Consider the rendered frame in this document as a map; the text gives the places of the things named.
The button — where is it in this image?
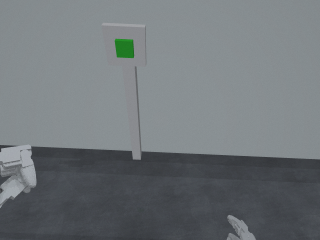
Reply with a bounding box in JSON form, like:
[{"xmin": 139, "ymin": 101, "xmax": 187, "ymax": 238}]
[{"xmin": 115, "ymin": 39, "xmax": 134, "ymax": 58}]

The left robot hand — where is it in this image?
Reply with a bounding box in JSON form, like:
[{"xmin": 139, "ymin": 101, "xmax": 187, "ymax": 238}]
[{"xmin": 0, "ymin": 144, "xmax": 37, "ymax": 208}]

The right robot hand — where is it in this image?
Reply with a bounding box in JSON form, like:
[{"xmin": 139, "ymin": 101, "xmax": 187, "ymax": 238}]
[{"xmin": 226, "ymin": 215, "xmax": 256, "ymax": 240}]

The panel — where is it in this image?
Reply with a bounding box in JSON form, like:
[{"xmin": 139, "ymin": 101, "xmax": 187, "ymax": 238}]
[{"xmin": 101, "ymin": 23, "xmax": 147, "ymax": 160}]

